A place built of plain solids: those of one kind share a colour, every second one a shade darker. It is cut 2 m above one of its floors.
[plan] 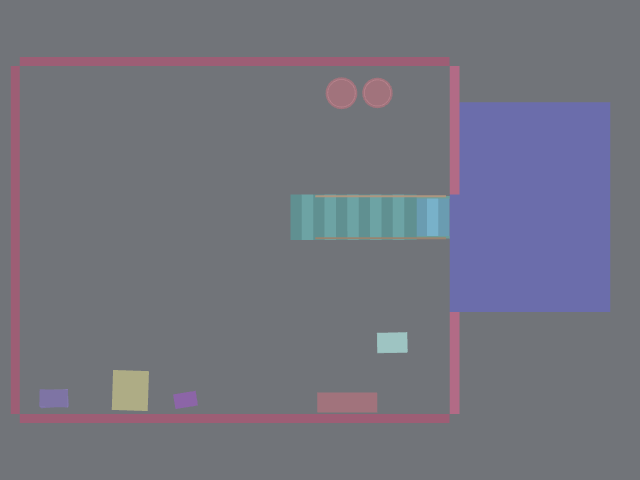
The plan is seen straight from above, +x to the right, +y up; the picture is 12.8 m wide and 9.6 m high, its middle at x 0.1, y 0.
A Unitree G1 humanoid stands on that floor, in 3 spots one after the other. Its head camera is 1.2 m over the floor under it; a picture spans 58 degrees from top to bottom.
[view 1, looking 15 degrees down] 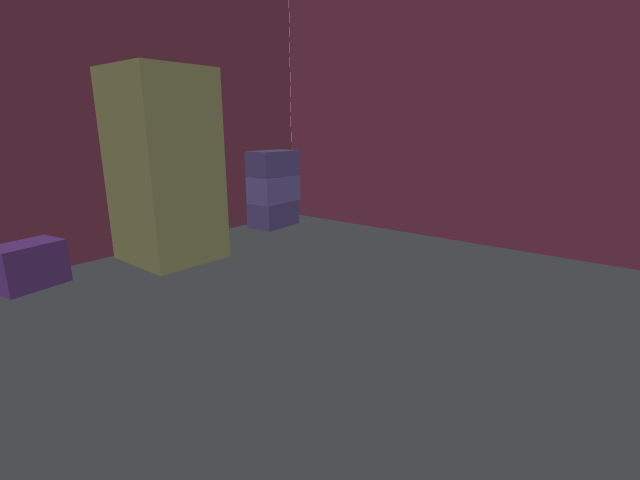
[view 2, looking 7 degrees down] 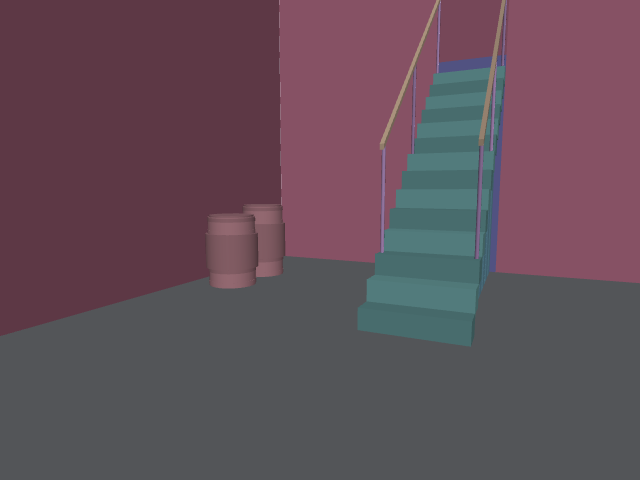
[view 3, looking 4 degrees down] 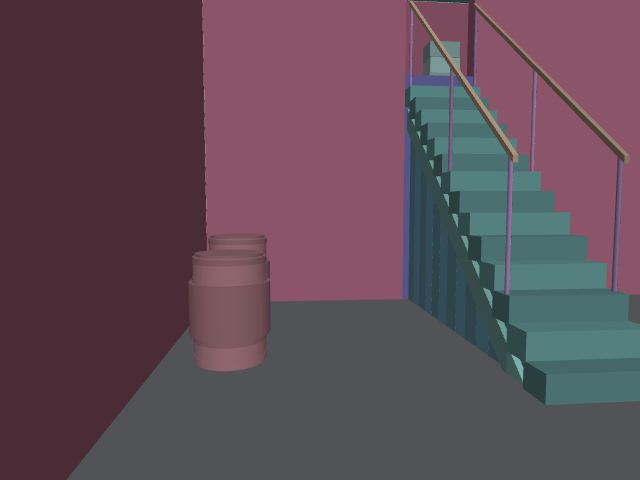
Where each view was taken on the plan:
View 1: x -1.49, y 0.45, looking -142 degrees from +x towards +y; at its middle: ground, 4.64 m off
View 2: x -3.83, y -0.30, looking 25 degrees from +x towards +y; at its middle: wall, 7.25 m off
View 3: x -2.95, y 2.52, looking -5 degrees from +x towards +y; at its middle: wall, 5.68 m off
